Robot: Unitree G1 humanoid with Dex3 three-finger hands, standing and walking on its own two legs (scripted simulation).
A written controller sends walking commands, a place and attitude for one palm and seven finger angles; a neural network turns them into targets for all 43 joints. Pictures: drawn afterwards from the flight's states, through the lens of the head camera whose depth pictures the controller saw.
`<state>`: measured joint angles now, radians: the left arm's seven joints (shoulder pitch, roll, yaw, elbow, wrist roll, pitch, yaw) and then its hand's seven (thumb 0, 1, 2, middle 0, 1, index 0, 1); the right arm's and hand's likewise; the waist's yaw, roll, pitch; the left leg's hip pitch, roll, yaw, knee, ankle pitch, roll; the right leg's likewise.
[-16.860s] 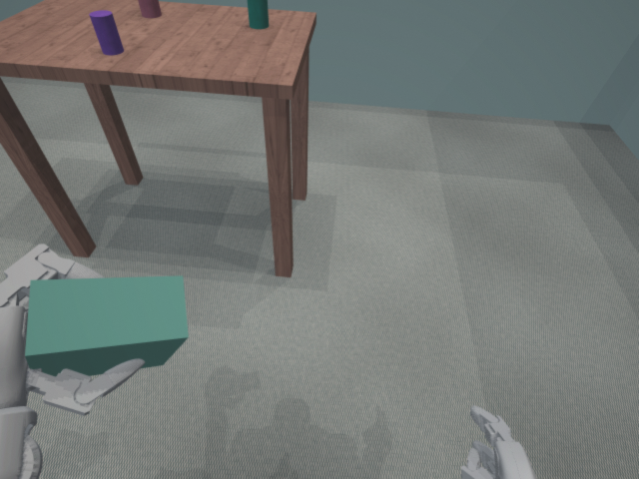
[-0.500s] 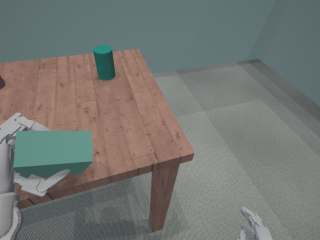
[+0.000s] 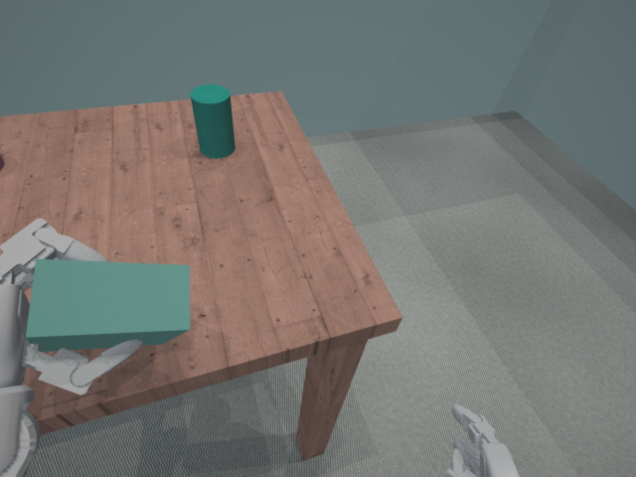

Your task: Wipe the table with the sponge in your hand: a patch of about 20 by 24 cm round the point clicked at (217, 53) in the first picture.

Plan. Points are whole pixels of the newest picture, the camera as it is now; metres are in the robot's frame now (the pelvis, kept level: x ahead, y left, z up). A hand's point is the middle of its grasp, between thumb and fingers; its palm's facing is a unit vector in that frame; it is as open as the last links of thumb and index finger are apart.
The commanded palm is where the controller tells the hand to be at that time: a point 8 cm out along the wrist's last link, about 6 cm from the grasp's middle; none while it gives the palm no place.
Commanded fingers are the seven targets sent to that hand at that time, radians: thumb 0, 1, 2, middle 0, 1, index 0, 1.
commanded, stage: look again from close up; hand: left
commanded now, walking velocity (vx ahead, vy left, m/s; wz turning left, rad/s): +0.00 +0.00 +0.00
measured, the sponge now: (132, 309) +0.23 +0.22 +0.14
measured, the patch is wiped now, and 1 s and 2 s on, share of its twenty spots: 0.00 0.00 0.00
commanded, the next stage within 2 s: shuffle to correct the standing spot in 0.04 s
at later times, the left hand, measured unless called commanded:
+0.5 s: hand (134, 290) +0.24 +0.21 +0.16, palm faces +0.37 -0.84 -0.39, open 10.3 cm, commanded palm +0.17 +0.25 +0.18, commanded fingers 0.00 0.10 1.30 -1.20 -1.60 -1.20 -1.60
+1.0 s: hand (177, 306) +0.23 +0.17 +0.15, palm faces +0.36 -0.83 -0.43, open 10.3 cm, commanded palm +0.17 +0.21 +0.18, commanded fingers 0.00 0.10 1.30 -1.20 -1.60 -1.20 -1.60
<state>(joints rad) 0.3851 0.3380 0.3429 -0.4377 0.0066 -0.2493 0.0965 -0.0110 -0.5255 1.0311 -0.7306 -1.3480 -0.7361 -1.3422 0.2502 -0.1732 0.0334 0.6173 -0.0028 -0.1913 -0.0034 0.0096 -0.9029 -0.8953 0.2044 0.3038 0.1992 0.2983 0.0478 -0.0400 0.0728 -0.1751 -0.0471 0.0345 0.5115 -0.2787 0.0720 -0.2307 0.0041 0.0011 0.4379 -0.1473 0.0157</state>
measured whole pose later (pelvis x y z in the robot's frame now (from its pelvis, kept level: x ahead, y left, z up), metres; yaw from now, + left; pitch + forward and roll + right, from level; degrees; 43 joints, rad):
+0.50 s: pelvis +0.02 -0.04 +0.00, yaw +1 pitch -3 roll -1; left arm 0.41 0.38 0.38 -0.51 -0.03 -0.20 0.09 -0.01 -0.52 1.03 -0.73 -1.35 -0.74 -1.34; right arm 0.18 -0.17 0.00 0.55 0.01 -0.12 0.01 0.01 -0.90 -0.90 0.20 0.30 0.20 0.30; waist 0.03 -0.04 0.14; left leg -0.17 0.00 0.00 0.52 -0.30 0.01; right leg -0.22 0.05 -0.04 0.45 -0.18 -0.04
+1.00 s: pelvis +0.02 -0.07 +0.00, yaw +1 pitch +0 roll +0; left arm 0.51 0.38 0.34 -0.49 -0.04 -0.17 0.14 -0.01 -0.52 1.03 -0.73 -1.35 -0.74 -1.34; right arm 0.24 -0.23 -0.02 0.61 0.02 -0.10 -0.04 0.01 -0.91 -0.90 0.20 0.30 0.19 0.30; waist -0.01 -0.01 0.05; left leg -0.18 0.00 -0.01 0.44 -0.27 0.00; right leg -0.24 0.09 -0.06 0.37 -0.14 -0.09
